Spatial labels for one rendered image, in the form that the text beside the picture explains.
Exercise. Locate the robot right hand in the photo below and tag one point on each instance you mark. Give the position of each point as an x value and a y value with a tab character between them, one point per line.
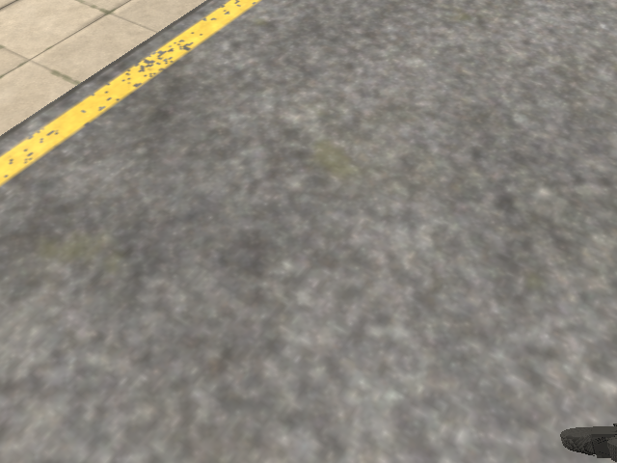
599	440

